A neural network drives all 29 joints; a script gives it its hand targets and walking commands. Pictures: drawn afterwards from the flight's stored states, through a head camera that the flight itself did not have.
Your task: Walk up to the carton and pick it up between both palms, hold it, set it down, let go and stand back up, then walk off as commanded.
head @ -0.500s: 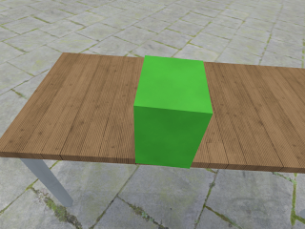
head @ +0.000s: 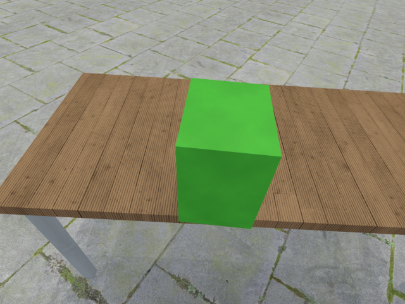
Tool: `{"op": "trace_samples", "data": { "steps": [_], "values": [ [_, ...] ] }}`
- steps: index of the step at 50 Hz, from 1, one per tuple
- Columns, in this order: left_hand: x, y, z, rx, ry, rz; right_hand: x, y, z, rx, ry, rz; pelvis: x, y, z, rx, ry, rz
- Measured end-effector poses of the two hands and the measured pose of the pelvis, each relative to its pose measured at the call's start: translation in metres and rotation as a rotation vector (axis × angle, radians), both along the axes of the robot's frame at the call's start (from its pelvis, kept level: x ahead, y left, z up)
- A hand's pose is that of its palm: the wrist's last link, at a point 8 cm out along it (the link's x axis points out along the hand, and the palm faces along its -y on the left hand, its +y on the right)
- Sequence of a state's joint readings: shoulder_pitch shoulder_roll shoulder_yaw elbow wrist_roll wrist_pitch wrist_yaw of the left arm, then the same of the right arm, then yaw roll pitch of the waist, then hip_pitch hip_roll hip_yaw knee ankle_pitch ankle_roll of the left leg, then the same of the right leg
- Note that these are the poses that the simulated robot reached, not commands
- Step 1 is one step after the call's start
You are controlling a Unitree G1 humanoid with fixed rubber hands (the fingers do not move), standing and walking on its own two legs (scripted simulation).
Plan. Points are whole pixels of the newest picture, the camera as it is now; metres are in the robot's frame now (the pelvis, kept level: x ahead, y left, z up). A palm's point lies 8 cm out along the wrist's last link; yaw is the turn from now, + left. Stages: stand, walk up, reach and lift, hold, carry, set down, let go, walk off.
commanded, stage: walk up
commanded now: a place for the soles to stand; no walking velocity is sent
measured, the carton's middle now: (222, 155) +0.45 -0.02 +0.05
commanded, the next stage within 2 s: reach and lift in 0.06 s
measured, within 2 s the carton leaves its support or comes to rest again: neither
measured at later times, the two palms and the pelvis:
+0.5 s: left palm out of the picture +0.16 +0.23 -0.07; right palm out of the picture +0.10 -0.28 -0.09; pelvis -0.01 -0.01 +0.00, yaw +0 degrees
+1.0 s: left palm (80, 293) +0.17 +0.23 -0.03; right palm out of the picture +0.14 -0.23 -0.04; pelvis +0.01 +0.00 +0.02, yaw +0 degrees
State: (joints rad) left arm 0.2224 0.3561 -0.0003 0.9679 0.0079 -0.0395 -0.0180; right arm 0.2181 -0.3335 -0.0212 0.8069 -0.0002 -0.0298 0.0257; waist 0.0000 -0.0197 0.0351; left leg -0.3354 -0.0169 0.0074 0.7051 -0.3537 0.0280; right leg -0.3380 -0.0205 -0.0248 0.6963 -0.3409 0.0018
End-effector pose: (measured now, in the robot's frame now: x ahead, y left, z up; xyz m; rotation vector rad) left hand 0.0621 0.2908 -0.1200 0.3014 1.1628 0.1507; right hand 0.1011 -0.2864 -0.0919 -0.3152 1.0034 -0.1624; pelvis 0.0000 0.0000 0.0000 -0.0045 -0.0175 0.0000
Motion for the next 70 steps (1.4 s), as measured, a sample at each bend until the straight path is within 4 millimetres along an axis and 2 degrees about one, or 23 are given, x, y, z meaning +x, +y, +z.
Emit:
{"op": "trace_samples", "data": {
  "steps": [5, 8, 11, 14, 17, 21, 30, 42, 58, 70],
  "values": [
    [0.003, -0.001, 0.000, 0.013, 0.020, 0.013, 0.002, -0.003, -0.003, 0.000, -0.020, -0.013, -0.003, -0.001, -0.002, 0.001, -0.007, 0.000],
    [0.020, -0.008, -0.003, 0.039, 0.058, 0.024, 0.009, -0.007, -0.016, 0.013, -0.036, -0.031, -0.013, -0.002, -0.010, 0.001, -0.033, 0.001],
    [0.044, -0.025, -0.004, 0.019, 0.031, 0.006, 0.019, -0.007, -0.022, 0.020, -0.067, -0.016, -0.022, -0.003, -0.016, 0.003, -0.057, 0.001],
    [0.068, -0.046, 0.005, -0.023, -0.056, -0.011, 0.022, -0.005, -0.022, 0.026, -0.086, 0.011, -0.024, -0.005, -0.016, 0.006, -0.060, 0.001],
    [0.083, -0.062, 0.017, -0.056, -0.124, -0.017, 0.018, -0.001, -0.018, 0.035, -0.098, 0.034, -0.022, -0.007, -0.012, 0.008, -0.057, 0.000],
    [0.093, -0.068, 0.033, -0.065, -0.171, -0.023, 0.009, 0.004, -0.009, 0.040, -0.131, 0.034, -0.018, -0.010, -0.004, 0.012, -0.064, 0.000],
    [0.096, -0.056, 0.059, -0.026, -0.220, -0.033, -0.001, 0.020, 0.013, 0.070, -0.179, 0.009, -0.012, -0.012, 0.011, 0.016, -0.070, -0.002],
    [0.091, -0.061, 0.074, -0.099, -0.326, 0.000, 0.020, 0.043, 0.041, 0.097, -0.295, 0.011, -0.001, -0.007, 0.020, 0.009, -0.068, -0.003],
    [0.128, -0.069, 0.109, -0.166, -0.543, 0.002, 0.046, 0.073, 0.070, 0.161, -0.414, 0.020, 0.025, -0.003, 0.027, 0.004, -0.048, -0.004],
    [0.136, -0.068, 0.132, -0.182, -0.679, -0.019, 0.061, 0.083, 0.096, 0.176, -0.554, -0.001, 0.034, 0.001, 0.028, -0.002, -0.045, -0.004]
  ]
}}
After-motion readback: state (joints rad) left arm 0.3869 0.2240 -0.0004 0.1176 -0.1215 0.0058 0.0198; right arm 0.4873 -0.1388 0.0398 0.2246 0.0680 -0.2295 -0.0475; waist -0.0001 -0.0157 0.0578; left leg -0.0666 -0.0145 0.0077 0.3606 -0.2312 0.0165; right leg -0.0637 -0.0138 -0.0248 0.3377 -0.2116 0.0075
